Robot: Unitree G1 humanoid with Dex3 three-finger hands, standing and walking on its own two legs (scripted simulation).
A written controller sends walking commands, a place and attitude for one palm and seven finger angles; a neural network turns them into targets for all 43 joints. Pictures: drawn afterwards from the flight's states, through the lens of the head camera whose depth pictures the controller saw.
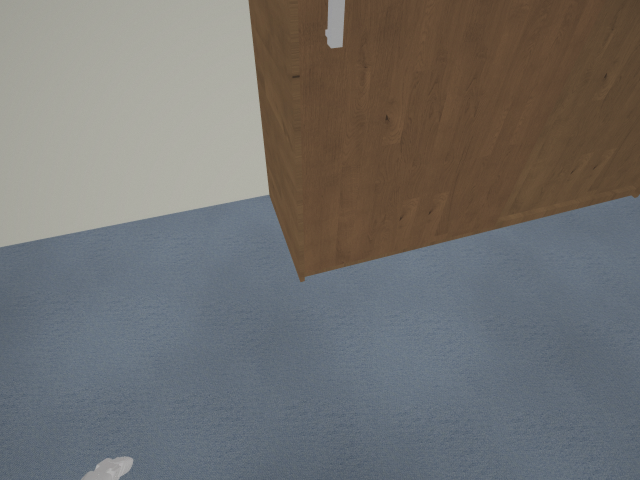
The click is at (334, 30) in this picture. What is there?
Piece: wardrobe's sliding door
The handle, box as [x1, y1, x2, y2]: [325, 0, 344, 47]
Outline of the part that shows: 328,0 328,27 325,30 327,43 330,47 342,46 344,0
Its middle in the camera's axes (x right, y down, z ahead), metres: +0.02 -0.50 +0.81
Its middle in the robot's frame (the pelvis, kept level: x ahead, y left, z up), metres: +0.96 +0.03 +0.22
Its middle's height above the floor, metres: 0.99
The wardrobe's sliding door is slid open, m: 0.00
